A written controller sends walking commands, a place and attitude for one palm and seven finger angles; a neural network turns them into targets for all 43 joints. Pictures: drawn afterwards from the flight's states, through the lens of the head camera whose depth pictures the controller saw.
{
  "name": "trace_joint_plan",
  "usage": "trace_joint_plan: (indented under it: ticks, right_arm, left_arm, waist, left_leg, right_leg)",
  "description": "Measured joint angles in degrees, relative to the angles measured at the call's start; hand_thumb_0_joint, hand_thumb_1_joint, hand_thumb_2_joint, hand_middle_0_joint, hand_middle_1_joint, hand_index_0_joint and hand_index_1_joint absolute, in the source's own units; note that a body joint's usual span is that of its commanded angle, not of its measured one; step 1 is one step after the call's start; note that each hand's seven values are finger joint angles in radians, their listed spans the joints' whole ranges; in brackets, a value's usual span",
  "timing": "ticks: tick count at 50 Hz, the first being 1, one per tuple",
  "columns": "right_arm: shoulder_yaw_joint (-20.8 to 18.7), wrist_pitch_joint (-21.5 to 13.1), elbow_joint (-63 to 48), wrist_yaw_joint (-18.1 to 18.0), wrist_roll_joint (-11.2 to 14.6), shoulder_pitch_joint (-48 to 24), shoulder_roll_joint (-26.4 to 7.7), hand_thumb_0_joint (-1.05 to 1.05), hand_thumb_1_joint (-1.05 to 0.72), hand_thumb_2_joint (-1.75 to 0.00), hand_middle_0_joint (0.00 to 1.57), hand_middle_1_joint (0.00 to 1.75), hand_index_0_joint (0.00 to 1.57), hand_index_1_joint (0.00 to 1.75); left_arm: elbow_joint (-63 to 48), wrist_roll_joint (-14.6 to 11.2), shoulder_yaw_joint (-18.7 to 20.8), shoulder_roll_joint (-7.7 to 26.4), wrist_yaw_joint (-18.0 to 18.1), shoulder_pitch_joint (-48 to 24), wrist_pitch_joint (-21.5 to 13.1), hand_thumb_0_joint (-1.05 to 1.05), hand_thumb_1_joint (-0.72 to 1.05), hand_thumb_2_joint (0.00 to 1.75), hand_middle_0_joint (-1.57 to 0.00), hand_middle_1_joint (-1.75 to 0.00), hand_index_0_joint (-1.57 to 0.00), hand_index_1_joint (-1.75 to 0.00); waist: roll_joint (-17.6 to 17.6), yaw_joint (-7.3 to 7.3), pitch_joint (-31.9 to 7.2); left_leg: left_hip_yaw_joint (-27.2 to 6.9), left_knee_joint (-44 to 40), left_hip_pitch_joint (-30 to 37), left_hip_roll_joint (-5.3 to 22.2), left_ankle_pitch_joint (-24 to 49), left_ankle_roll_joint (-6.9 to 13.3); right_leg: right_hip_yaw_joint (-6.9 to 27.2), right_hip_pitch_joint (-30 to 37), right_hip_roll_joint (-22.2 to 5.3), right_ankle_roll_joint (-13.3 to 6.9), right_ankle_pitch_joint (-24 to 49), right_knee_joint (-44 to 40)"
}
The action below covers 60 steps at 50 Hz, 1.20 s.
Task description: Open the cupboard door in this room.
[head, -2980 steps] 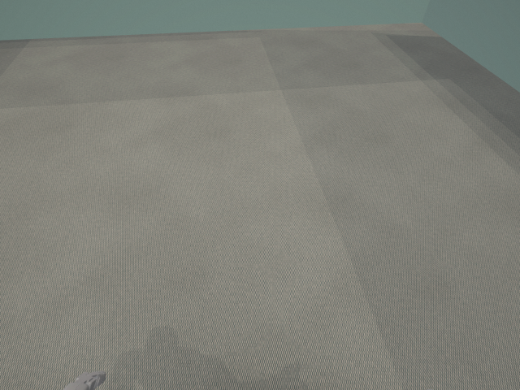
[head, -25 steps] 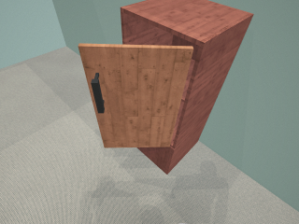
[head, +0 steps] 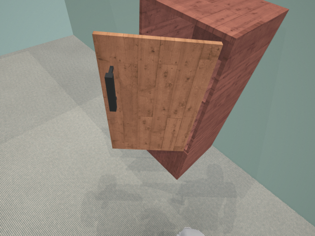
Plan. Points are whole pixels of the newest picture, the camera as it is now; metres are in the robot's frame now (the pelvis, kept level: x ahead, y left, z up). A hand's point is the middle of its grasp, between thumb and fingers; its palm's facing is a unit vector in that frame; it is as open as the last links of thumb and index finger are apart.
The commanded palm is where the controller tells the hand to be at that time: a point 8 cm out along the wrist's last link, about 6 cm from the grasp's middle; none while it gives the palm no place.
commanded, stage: come to a stop and stand still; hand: left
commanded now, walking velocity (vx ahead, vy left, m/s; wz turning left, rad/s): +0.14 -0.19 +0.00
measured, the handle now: (112, 89) +0.53 +0.17 +0.04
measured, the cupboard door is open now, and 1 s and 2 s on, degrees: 46 46 46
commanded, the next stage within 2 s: look again from close up in 1.70 s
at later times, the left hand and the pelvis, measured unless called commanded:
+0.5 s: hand out of the picture -0.01 +0.14 -0.16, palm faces -0.01 -0.98 -0.18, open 7.3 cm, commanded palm none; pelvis -0.02 -0.03 +0.01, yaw -2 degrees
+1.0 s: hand out of the picture -0.05 +0.06 -0.16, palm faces +0.05 -0.99 -0.12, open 7.4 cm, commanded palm none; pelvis -0.02 -0.08 +0.02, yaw -1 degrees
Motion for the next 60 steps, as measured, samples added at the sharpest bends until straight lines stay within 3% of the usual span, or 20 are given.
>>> trace_joint_plan:
  ticks: [3,7,15,20,24,30,39,49,60]
  right_arm:
    - [0.87,-0.51,0.41,-0.45,-0.14,0.14,0.53,0.0,-0.91,-0.9,0.2,0.29,0.2,0.3]
    - [1.18,-1.15,1.18,-1.19,0.04,0.36,0.23,0.01,-0.94,-0.9,0.2,0.29,0.2,0.3]
    - [1.69,-1.01,3.16,-1.43,0.16,1.47,0.29,0.01,-0.92,-0.9,0.2,0.29,0.2,0.3]
    - [1.55,-0.08,5.75,-0.81,0.21,2.96,0.13,0.01,-0.91,-0.9,0.2,0.29,0.2,0.3]
    - [1.52,0.48,7.85,-0.29,0.8,4.27,0.64,0.01,-0.91,-0.9,0.2,0.29,0.2,0.3]
    - [2.16,0.77,9.5,0.27,0.85,4.79,0.85,0.01,-0.91,-0.9,0.2,0.29,0.2,0.3]
    - [2.79,0.27,9.98,0.28,1.03,3.86,2.52,0.01,-0.91,-0.9,0.2,0.29,0.2,0.3]
    - [2.54,0.32,9.66,-0.29,1.02,1.98,2.0,0.01,-0.92,-0.9,0.2,0.29,0.2,0.3]
    - [2.58,0.12,9.34,-0.66,1.08,1.21,1.19,0.01,-0.92,-0.9,0.2,0.29,0.2,0.3]
  left_arm:
    - [1.03,0.16,-0.11,0.7,-0.6,2.43,-0.75,0.0,0.93,0.9,-0.2,-0.3,-0.2,-0.3]
    - [3.08,-0.04,-0.61,1.0,-0.94,5.99,-1.09,0.0,0.92,0.9,-0.19,-0.3,-0.2,-0.3]
    - [5.93,0.06,-1.28,0.43,-1.48,8.54,0.37,0.01,0.91,0.9,-0.19,-0.3,-0.2,-0.3]
    - [6.11,-0.1,-2.05,-0.97,-1.48,7.53,-0.33,0.01,0.91,0.9,-0.19,-0.3,-0.2,-0.3]
    - [6.14,-0.11,-2.56,-1.33,-0.75,7.35,-2.11,0.01,0.92,0.9,-0.19,-0.3,-0.2,-0.3]
    - [8.17,-0.65,-3.99,-2.77,-0.19,8.43,-3.61,0.02,0.93,0.9,-0.19,-0.3,-0.2,-0.3]
    - [8.61,-0.94,-4.61,-4.58,-0.12,10.26,-4.53,0.01,0.92,0.9,-0.19,-0.3,-0.2,-0.3]
    - [8.84,-0.77,-4.54,-5.95,-0.01,11.98,-4.96,0.01,0.91,0.9,-0.2,-0.3,-0.2,-0.3]
    - [8.91,-0.67,-4.27,-4.91,0.12,12.2,-5.09,0.0,0.91,0.9,-0.19,-0.3,-0.2,-0.3]
  waist:
    - [0.05,0.6,-1.91]
    - [0.43,1.06,-3.04]
    - [1.13,-0.01,-1.7]
    - [2.09,-0.75,-1.12]
    - [1.02,-0.32,-1.58]
    - [3.5,-0.91,-2.24]
    - [3.05,0.07,-2.18]
    - [2.73,1.05,-1.87]
    - [2.21,1.33,-1.48]
  left_leg:
    - [0.3,-6.58,1.91,-0.74,3.75,0.25]
    - [0.86,-12.86,4.08,-1.27,7.07,0.74]
    - [1.85,-16.61,5.01,-0.15,9.79,0.26]
    - [1.58,-15.85,4.11,0.63,10.28,-0.7]
    - [1.97,-12.24,2.42,0.19,8.99,-2.21]
    - [0.28,-11.92,3.22,2.33,9.07,-4.13]
    - [-0.71,-12.64,3.99,3.85,9.49,-5.84]
    - [-1.44,-12.66,4.36,4.5,9.13,-6.64]
    - [-1.16,-12.97,5.15,4.45,8.44,-6.66]
  right_leg:
    - [1.45,0.82,1.42,0.57,3.03,5.2]
    - [1.01,5.62,1.82,1.73,3.05,1.74]
    - [-0.25,10.09,1.61,1.58,-1.39,-3.52]
    - [-1.47,12.87,0.67,0.65,-1.5,-12.3]
    - [-1.39,17.55,-0.19,-0.37,5.22,-24.77]
    - [-2.75,18.53,2.06,-0.99,5.66,-24.47]
    - [-3.62,19.58,3.73,-2.69,5.74,-25.38]
    - [-4.27,20.54,4.47,-3.39,5.53,-26.24]
    - [-3.99,21.48,4.44,-3.22,5.27,-27.1]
